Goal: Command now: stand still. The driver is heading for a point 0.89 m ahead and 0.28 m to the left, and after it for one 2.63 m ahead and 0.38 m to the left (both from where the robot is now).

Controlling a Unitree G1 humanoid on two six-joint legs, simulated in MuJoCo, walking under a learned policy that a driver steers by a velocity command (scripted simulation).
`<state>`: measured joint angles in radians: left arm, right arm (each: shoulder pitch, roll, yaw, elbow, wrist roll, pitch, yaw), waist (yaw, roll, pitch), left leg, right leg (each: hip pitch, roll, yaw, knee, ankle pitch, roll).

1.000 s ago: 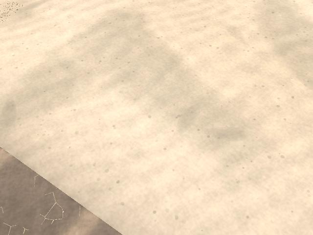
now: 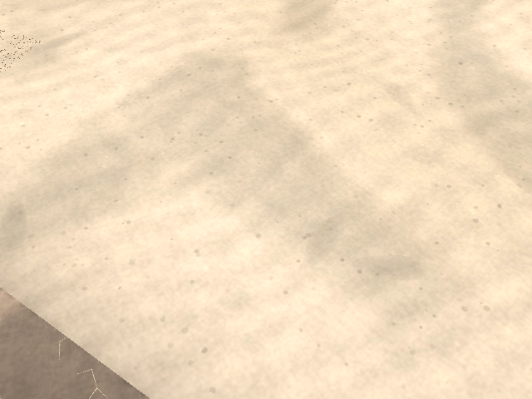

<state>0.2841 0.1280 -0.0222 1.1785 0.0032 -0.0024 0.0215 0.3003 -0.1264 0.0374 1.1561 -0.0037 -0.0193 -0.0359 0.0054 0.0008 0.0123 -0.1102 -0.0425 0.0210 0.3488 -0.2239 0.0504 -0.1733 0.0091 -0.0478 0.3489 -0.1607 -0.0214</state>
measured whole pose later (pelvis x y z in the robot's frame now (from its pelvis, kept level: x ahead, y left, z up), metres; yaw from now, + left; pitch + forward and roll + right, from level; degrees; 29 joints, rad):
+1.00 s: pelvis +0.46 +0.00 -0.18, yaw +12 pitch +0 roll -1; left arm 0.51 0.19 0.03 1.13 0.00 -0.10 0.03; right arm 0.12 -0.22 -0.06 0.99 -0.06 -0.07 0.04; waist 0.02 0.03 0.07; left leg -0.29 -0.07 0.08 0.42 -0.07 0.16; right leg -0.14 0.01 -0.11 1.57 -0.57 -0.04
